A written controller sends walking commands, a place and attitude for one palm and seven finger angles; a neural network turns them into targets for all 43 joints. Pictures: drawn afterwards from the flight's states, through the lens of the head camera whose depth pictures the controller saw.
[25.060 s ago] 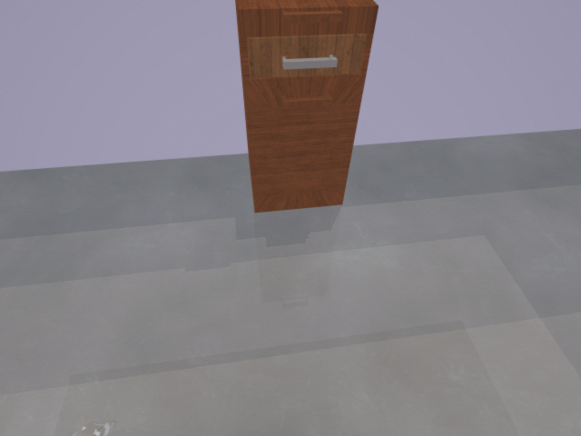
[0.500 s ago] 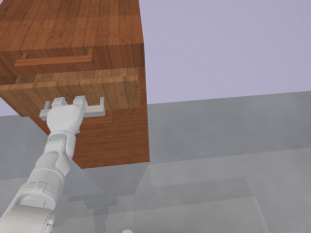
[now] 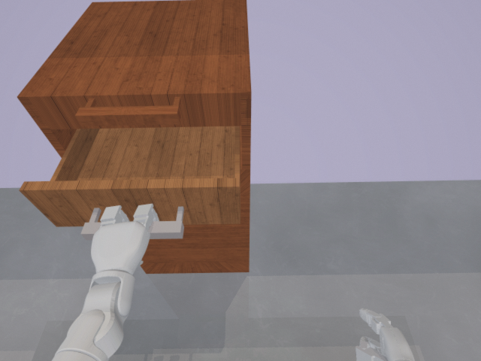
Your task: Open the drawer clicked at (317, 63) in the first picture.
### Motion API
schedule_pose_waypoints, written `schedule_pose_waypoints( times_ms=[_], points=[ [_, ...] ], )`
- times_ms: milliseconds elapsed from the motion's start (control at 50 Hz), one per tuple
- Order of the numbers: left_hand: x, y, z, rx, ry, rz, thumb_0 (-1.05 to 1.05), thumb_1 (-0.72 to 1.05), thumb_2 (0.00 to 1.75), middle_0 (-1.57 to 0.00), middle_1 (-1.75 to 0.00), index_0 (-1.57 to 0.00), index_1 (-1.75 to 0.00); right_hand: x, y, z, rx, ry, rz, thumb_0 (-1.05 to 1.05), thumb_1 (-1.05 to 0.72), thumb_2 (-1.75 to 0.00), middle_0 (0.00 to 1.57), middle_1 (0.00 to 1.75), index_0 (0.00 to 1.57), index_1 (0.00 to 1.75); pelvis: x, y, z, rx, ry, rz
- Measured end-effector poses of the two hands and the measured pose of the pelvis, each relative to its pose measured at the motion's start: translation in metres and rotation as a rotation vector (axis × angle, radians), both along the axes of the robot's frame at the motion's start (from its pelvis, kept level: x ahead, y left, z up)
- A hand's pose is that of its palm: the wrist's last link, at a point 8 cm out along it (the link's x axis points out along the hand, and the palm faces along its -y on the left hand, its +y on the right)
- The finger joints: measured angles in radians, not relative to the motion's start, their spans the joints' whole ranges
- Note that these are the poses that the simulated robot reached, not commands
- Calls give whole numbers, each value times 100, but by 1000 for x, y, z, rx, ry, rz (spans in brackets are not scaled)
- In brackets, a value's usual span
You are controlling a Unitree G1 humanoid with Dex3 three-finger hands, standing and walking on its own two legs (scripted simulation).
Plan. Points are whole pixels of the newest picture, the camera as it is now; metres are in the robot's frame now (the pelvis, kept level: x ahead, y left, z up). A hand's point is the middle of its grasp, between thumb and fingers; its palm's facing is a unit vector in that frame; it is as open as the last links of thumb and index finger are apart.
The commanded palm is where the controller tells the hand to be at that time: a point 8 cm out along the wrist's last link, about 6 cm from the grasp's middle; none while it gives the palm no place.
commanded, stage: pull the drawer open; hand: left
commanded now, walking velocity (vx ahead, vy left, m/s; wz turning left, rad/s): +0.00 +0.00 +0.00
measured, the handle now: (136, 221) +0.36 +0.22 +0.00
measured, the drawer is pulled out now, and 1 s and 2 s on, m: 0.16 0.30 0.30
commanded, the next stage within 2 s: open the thumb to release the handle in 0.88 s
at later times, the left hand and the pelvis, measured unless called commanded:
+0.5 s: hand (121, 317) +0.20 +0.20 -0.02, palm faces -0.04 -0.11 -0.99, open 6.1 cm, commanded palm +0.15 +0.20 +0.04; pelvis -0.01 -0.02 -0.01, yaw +0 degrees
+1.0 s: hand (115, 346) +0.16 +0.20 -0.02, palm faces -0.01 -0.10 -0.99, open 6.1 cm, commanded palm +0.14 +0.21 +0.04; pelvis -0.02 -0.03 -0.02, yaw +1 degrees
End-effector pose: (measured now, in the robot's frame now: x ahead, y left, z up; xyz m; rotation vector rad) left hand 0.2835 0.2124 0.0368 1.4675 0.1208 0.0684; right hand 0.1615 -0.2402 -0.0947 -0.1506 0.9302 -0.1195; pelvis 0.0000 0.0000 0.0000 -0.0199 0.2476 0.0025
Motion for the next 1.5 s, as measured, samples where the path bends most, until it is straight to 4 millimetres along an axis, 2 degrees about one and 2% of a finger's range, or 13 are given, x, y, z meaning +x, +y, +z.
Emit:
schedule_pose_waypoints(
  times_ms=[100, 260, 440, 700, 880, 1060, 1160, 1260, 1500],
  points=[
    [-24, -1, 0, -5, 0, 7, 4, 70, 77, -22, -133, -36, -128, 6, 3, -1, 15, -16, 32, 1, -91, -90, 20, 30, 20, 30, 0, -3, -1, 4, -13, 2],
    [-57, -4, 1, -6, 3, 26, 5, 70, 78, -21, -131, -37, -129, 3, 5, -9, 34, -6, 62, 1, -91, -90, 20, 30, 20, 30, -3, -9, -3, 12, -24, 3],
    [-92, -6, 1, -9, 11, 35, 5, 69, 77, -21, -131, -37, -129, 3, -1, -10, 34, -26, 82, 1, -91, -90, 20, 30, 20, 30, -6, -16, -6, 20, -32, -3],
    [-143, -8, 3, -17, 31, 38, 5, 69, 75, -22, -131, -37, -128, 17, -7, -6, 28, -98, 129, 1, -91, -90, 20, 30, 20, 30, -11, -23, -14, 28, -31, -8],
    [-145, -9, 1, -11, -8, 38, 5, 68, 79, -22, -128, -37, -130, 18, -5, -13, 28, -103, 150, 1, -91, -90, 20, 30, 20, 30, -17, -25, -21, 28, -17, 0],
    [-142, -5, -1, 26, -23, 32, 3, 67, 82, -27, -130, -38, -132, 5, -3, -24, 22, -58, 138, 1, -91, -90, 20, 30, 20, 30, -20, -26, -23, 28, -22, 12],
    [-141, 1, 1, 20, -31, 75, 1, 60, 78, -32, -131, -39, -132, -2, -4, -25, 17, -39, 120, 1, -91, -90, 20, 30, 20, 30, -24, -27, -20, 25, -31, 18],
    [-140, 2, 2, 8, -19, 85, 0, 40, 69, -33, -128, -38, -130, -6, -8, -20, 6, -46, 105, 1, -91, -90, 21, 30, 20, 30, -27, -29, -16, 25, -43, 20],
    [-143, 5, 2, -2, -12, 60, 0, -27, 39, -28, -121, -34, -122, -6, -13, -8, -21, -81, 98, 1, -91, -90, 20, 30, 20, 30, -34, -27, -14, 20, -58, 23]
  ],
)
